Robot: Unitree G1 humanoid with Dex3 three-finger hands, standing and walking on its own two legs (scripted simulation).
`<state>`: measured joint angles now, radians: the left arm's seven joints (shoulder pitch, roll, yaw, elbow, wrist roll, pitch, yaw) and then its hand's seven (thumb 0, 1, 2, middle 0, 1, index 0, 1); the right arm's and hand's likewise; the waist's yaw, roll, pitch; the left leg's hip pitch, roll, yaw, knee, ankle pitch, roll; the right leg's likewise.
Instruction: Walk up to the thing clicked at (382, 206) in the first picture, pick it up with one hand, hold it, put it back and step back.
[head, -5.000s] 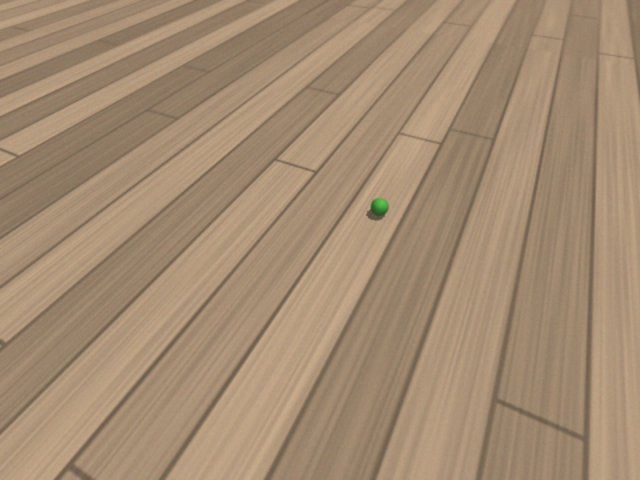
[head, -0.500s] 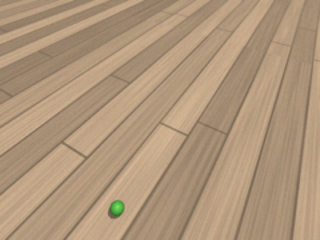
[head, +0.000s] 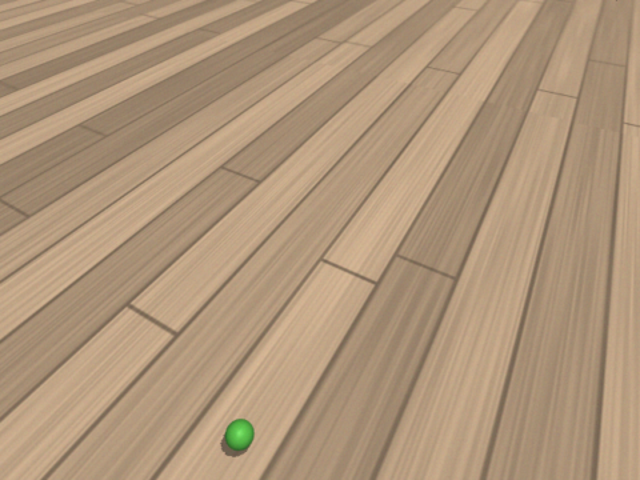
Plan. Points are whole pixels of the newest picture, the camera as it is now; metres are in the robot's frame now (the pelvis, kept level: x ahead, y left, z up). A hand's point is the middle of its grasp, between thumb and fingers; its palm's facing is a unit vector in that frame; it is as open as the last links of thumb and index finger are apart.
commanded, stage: walk up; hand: left
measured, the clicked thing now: (239, 434) +0.41 +0.25 -0.73
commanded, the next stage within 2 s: stand in 0.68 s
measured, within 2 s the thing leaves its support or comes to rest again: neither
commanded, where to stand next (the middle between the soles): +0.05 +0.01 m, yaw +0 degrees
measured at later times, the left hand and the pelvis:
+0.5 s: hand out of the picture +0.10 +0.25 -0.15, palm faces -0.05 -0.94 -0.34, open 7.4 cm; pelvis +0.02 +0.00 +0.01, yaw -1 degrees
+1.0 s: hand out of the picture +0.12 +0.24 -0.14, palm faces -0.04 -0.94 -0.33, open 7.4 cm; pelvis +0.02 -0.01 +0.01, yaw +0 degrees
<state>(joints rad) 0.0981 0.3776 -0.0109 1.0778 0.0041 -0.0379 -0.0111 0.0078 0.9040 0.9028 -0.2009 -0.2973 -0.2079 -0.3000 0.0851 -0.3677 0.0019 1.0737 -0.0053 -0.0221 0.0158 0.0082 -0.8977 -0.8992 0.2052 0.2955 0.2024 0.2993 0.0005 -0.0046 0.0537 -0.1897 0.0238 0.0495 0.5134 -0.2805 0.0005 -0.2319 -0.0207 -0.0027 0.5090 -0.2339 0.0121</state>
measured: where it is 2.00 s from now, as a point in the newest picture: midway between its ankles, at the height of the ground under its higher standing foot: outside the picture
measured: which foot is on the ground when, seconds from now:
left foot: down 0.00-1.00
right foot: down 0.00-1.00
